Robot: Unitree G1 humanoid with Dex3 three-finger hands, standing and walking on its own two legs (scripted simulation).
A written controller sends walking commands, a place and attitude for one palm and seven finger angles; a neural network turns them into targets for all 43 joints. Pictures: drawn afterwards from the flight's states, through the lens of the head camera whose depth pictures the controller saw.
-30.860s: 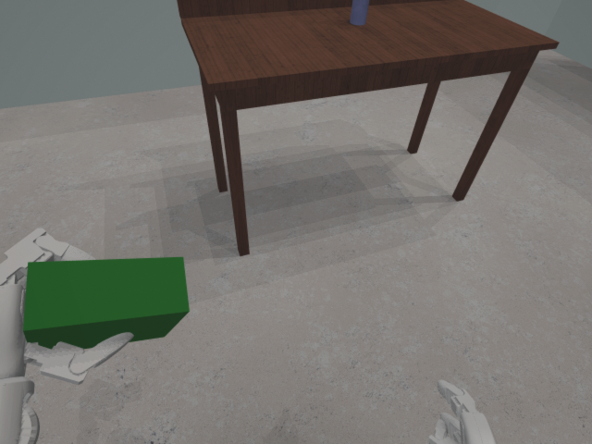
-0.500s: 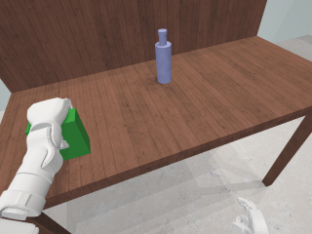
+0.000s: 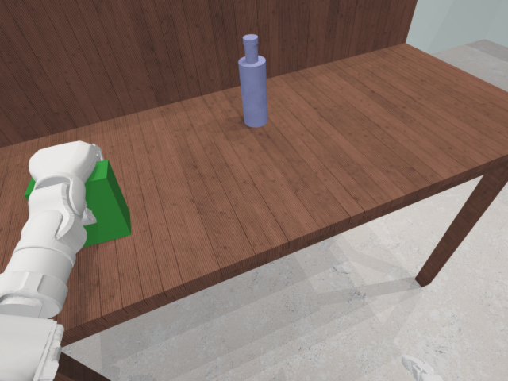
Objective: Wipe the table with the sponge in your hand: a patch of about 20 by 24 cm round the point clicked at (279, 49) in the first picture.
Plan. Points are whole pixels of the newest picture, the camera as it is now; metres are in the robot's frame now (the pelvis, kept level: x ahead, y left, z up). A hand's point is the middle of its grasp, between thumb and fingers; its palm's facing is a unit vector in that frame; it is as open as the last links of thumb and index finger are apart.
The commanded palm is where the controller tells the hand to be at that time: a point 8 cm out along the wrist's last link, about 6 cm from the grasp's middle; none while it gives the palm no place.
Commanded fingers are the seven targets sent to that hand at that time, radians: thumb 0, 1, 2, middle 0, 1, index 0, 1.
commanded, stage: wipe forward along the middle lane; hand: left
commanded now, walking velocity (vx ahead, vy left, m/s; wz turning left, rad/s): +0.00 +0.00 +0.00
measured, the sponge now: (90, 216) +0.36 +0.33 +0.07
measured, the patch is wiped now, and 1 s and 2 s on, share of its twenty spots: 1.00 1.00 1.00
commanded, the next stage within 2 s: slide back across to the first lane in 0.64 s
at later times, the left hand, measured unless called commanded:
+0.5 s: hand (79, 168) +0.42 +0.35 +0.13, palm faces -0.11 +0.00 -0.99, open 10.0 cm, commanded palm +0.41 +0.35 +0.16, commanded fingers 0.00 0.10 1.30 -1.20 -1.60 -1.20 -1.60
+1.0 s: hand (66, 160) +0.44 +0.39 +0.13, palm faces -0.07 -0.01 -1.00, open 10.0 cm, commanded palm +0.41 +0.39 +0.18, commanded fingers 0.00 0.10 1.30 -1.20 -1.60 -1.20 -1.60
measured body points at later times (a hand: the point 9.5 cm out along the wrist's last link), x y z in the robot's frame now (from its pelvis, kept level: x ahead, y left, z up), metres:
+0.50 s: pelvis +0.01 +0.01 +0.00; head +0.03 -0.01 +0.45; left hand +0.42 +0.35 +0.18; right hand +0.09 -0.27 -0.13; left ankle +0.02 +0.14 -0.74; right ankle +0.00 -0.11 -0.74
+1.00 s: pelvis +0.02 +0.03 +0.00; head +0.05 +0.02 +0.45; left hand +0.44 +0.38 +0.18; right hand +0.08 -0.25 -0.13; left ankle +0.02 +0.14 -0.74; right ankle +0.00 -0.11 -0.74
